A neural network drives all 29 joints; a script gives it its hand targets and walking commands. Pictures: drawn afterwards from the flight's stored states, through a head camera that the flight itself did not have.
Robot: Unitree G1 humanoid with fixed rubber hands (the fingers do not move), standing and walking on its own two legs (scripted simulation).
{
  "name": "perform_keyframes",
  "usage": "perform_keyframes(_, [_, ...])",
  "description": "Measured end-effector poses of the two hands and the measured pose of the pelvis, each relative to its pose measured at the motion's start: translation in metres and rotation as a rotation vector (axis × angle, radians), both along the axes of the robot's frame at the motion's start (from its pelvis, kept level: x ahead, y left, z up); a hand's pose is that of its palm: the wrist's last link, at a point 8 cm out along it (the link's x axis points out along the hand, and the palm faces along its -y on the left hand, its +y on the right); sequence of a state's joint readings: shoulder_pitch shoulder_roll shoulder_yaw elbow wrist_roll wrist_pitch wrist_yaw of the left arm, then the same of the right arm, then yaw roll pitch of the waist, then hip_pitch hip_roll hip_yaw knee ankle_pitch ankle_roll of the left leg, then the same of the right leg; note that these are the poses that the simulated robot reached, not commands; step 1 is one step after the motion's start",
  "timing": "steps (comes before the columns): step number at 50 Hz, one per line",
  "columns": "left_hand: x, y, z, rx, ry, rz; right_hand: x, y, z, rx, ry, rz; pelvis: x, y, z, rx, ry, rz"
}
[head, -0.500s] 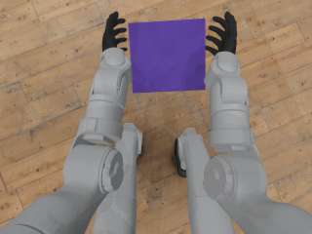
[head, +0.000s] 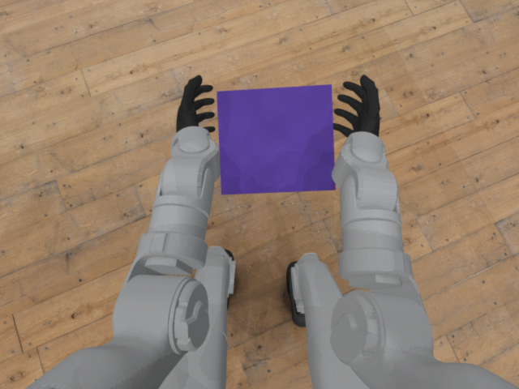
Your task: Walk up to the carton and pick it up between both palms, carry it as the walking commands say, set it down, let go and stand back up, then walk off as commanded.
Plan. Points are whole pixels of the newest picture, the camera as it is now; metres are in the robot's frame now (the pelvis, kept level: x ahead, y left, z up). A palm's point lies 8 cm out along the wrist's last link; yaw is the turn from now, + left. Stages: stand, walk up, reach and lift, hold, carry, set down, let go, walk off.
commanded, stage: reach and lift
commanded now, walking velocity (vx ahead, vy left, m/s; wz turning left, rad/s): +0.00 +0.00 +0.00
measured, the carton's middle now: (276, 146) +0.45 -0.01 -0.12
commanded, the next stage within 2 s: none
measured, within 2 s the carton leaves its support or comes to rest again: neither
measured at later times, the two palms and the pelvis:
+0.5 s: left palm (177, 104) +0.43 +0.11 +0.07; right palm (412, 96) +0.43 -0.13 +0.10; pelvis +0.10 +0.00 +0.07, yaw -1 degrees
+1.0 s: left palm (177, 96) +0.41 +0.10 +0.12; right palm (462, 89) +0.41 -0.15 +0.14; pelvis +0.10 -0.01 +0.09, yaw -1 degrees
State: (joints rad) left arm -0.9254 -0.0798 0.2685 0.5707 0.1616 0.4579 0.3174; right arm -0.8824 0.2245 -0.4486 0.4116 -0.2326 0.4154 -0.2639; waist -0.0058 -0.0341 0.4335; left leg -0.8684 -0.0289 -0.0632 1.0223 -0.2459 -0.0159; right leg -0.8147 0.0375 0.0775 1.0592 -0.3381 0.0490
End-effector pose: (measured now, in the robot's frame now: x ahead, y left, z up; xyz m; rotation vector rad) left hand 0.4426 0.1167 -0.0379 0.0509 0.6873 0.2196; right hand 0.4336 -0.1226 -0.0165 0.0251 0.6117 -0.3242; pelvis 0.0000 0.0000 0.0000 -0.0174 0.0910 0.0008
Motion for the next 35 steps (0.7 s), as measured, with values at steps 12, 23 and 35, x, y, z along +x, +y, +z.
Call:
perform_keyframes(12, [-0.01,0.001,0.075,-0.011,0.046,-0.021,-0.009,-0.003,0.071,0.01,0.054,0.051,0.056,-0.002,0.036,0.004,0.103,0.001])
perform_keyframes(23, [-0.013,-0.003,0.109,-0.019,0.046,-0.05,-0.004,-0.011,0.111,-0.003,0.052,0.116,0.094,0.001,0.067,0.014,-0.005,-0.019])
perform_keyframes(35, [-0.021,-0.01,0.131,-0.012,0.052,-0.084,-0.008,-0.02,0.137,-0.007,0.04,0.145,0.108,-0.001,0.081,0.02,-0.089,-0.007])
